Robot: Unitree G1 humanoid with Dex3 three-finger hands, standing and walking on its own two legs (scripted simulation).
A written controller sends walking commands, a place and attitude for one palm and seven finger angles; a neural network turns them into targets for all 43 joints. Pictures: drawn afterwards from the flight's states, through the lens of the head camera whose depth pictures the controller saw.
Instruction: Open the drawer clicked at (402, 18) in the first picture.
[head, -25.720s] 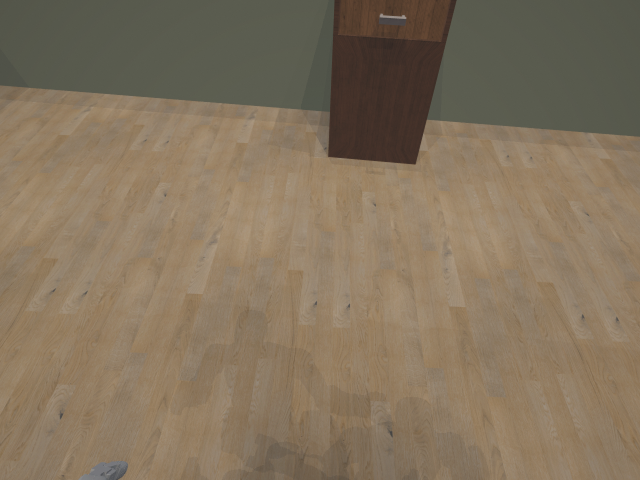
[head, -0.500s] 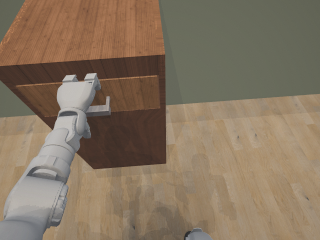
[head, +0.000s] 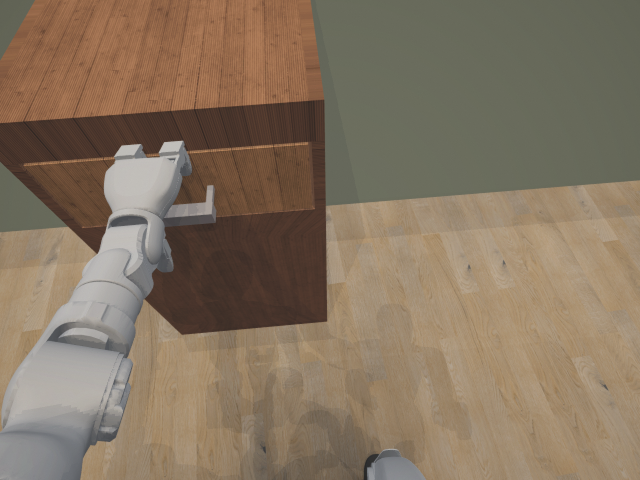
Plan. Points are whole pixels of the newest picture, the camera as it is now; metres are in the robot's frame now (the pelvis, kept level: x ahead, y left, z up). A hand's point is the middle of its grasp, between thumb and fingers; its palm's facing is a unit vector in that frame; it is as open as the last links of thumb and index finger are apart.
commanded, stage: re-aim the fingers above the handle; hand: left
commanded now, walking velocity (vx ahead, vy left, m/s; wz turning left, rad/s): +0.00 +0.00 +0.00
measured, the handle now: (183, 204) +0.53 +0.21 -0.04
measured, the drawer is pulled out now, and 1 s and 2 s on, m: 0.00 0.00 0.00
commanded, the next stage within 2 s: lower the fingers behind the handle in 1.12 s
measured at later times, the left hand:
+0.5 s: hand (168, 207) +0.48 +0.20 +0.02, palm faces -0.06 +0.01 -1.00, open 13.8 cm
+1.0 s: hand (176, 208) +0.47 +0.19 +0.02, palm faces -0.03 -0.01 -1.00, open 13.8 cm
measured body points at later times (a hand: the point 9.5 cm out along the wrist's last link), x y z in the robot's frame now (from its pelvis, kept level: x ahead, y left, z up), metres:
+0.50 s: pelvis +0.01 +0.00 +0.00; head +0.11 -0.03 +0.44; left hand +0.47 +0.20 +0.08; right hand +0.05 -0.27 -0.14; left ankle -0.05 +0.11 -0.71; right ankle +0.05 -0.13 -0.71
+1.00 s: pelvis +0.01 +0.00 +0.00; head +0.10 -0.02 +0.44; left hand +0.47 +0.19 +0.08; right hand +0.07 -0.27 -0.14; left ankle -0.05 +0.11 -0.71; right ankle +0.05 -0.13 -0.71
